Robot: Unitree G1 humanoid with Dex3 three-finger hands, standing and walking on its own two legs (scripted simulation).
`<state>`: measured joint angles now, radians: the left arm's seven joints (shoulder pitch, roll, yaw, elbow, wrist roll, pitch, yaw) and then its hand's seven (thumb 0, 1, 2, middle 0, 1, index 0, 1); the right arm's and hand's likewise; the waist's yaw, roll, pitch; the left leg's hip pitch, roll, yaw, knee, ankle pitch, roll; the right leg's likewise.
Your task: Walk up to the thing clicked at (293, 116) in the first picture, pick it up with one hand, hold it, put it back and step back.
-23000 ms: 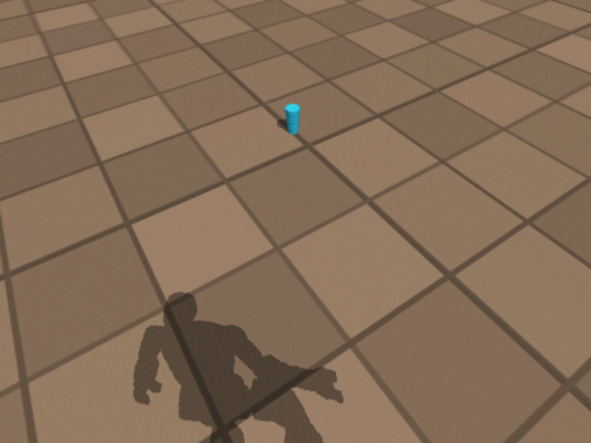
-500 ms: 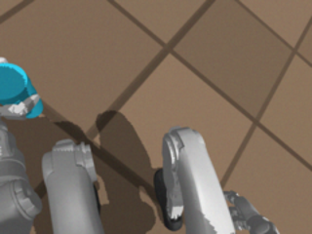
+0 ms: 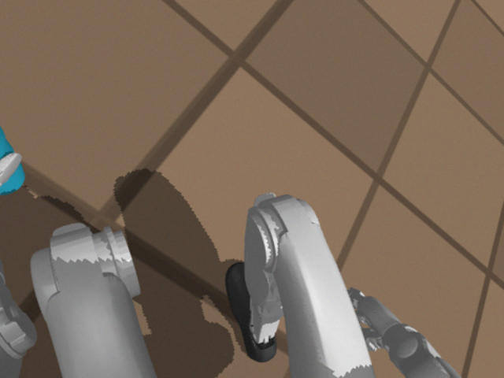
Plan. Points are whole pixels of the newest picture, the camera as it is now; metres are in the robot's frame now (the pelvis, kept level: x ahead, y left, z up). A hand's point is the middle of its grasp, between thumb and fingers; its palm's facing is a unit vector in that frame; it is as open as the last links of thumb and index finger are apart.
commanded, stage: lower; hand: left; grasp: from the side
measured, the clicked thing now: out of the picture +0.43 +0.31 -0.15
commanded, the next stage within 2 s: loosen in 0.94 s
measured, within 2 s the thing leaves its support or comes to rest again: neither
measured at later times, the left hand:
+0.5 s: hand out of the picture +0.45 +0.32 -0.16, palm faces +0.43 -0.90 -0.04, open 10.9 cm
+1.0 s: hand out of the picture +0.45 +0.32 -0.18, palm faces +0.44 -0.90 -0.03, open 10.9 cm
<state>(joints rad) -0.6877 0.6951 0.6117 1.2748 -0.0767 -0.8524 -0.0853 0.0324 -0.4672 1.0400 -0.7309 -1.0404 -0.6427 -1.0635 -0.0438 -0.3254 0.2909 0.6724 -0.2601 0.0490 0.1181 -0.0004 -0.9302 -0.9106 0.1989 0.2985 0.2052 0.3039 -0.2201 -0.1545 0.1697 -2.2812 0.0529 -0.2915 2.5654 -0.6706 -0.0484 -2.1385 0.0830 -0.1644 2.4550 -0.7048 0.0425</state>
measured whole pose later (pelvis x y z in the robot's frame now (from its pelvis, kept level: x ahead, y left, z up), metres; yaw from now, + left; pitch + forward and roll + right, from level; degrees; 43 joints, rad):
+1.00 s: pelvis -0.01 +0.01 -0.01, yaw -5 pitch +12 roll -16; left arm -0.69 0.90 0.63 1.45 -0.07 -1.01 -0.01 0.03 -0.46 1.04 -0.73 -1.03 -0.65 -1.05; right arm -0.17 -0.37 0.50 0.56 -0.37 0.05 0.12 0.00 -0.91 -0.90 0.20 0.30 0.21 0.30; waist -0.25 -0.28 0.32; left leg -2.23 0.05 -0.41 2.66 -0.69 -0.03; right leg -2.06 0.13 -0.24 2.45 -0.68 0.08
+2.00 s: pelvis -0.01 +0.02 -0.01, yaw -4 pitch +14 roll -16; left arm -0.68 0.92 0.66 1.22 -0.11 -0.88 -0.11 -0.01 -0.53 0.07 -0.07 -0.06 -0.08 -0.04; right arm -0.10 -0.36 0.44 0.56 -0.30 0.08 0.10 0.00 -0.90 -0.90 0.20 0.30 0.21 0.30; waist -0.21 -0.24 0.25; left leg -2.24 0.06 -0.39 2.63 -0.69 -0.02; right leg -2.06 0.12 -0.23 2.43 -0.67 0.06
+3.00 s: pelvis +0.04 +0.00 +0.29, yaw +11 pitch +26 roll -3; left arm 0.03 0.36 0.22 0.40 0.00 0.09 0.13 -0.01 -0.57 0.04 -0.06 -0.05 -0.05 -0.05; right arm 0.12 -0.25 -0.01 0.53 0.04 0.05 -0.10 0.01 -0.90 -0.90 0.20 0.30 0.21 0.31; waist -0.04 0.02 -0.18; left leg -1.43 0.07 -0.06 1.56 -0.58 -0.03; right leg -1.35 0.01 -0.05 1.54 -0.64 0.00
